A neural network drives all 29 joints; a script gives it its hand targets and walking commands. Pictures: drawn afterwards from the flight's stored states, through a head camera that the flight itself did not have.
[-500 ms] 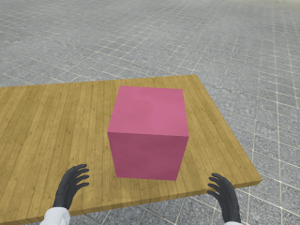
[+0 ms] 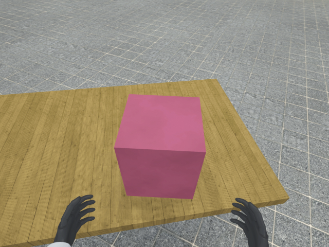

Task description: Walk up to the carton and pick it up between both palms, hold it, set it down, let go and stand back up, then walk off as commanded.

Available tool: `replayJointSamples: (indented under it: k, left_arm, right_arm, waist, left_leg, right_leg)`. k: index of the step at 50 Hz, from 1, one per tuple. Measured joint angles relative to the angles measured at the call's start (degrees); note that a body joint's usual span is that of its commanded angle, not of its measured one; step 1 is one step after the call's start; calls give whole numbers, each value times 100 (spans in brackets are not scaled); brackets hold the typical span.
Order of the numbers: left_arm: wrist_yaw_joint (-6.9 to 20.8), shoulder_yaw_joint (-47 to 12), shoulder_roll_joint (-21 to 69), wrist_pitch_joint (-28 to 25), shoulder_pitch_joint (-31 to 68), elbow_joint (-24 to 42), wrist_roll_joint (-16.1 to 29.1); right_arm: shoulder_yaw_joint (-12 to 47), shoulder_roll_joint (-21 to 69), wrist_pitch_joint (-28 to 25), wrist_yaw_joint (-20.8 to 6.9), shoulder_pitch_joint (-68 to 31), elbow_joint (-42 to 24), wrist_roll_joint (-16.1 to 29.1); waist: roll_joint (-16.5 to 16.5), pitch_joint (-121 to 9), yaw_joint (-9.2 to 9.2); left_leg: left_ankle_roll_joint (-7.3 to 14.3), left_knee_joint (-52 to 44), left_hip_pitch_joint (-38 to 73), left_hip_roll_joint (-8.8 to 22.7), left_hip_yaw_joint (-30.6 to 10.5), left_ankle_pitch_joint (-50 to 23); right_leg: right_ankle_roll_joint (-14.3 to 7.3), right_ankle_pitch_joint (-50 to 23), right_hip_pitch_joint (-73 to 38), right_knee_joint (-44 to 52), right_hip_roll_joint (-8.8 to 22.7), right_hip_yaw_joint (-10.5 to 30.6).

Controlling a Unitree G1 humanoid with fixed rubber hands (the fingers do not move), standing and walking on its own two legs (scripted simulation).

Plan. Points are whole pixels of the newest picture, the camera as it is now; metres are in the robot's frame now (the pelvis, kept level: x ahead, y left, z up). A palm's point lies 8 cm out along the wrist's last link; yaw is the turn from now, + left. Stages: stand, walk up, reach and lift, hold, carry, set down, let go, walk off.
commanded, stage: set down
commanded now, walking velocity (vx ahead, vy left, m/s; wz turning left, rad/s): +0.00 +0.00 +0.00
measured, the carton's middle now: (161, 148) +0.42 +0.01 -0.02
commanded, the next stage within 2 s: let go in 1.18 s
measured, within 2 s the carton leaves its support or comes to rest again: neither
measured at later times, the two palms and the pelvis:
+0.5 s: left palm (72, 242) +0.19 +0.23 -0.06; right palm (255, 241) +0.17 -0.20 -0.05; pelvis +0.02 -0.01 +0.00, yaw +0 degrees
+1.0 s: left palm (71, 245) +0.18 +0.23 -0.06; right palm (255, 245) +0.16 -0.21 -0.06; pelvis +0.01 -0.01 +0.00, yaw +0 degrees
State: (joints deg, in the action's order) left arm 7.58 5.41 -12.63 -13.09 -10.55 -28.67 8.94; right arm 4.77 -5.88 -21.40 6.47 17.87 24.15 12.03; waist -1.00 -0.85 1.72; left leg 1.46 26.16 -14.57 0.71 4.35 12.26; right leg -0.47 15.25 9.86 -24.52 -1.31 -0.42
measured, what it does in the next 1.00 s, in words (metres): stands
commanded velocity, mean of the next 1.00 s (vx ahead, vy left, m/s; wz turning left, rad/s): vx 0.00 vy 0.00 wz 0.00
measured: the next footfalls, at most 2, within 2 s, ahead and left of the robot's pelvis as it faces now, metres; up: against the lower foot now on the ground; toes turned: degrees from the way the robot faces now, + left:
none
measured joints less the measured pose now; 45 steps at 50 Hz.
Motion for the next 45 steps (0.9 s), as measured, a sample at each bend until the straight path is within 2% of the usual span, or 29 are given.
replayJointSamples:
  k: [11, 26, 45]
  left_arm:
    - [0, 0, 0, 144, -191, -83, -242]
    - [0, 0, 0, 414, -200, -400, -392]
    - [-102, 0, 0, 688, -200, -337, -499]
  right_arm:
    - [24, 0, 20, -79, 36, 12, -130]
    - [22, 0, 41, -122, -39, 538, -319]
    - [-233, -3, 403, -421, -343, 1065, -578]
  waist:
    - [0, 20, 0]
    - [-1, 22, 0]
    - [0, 22, 0]
  left_leg:
    - [-68, -231, 140, 0, 0, -30]
    - [-90, -331, 199, 0, 0, -46]
    - [-88, -352, 251, 0, 0, -86]
  right_leg:
    - [-49, 10, -104, 161, -9, 4]
    - [-64, 0, -154, 244, -12, 5]
    - [-78, -27, -196, 245, -14, 5]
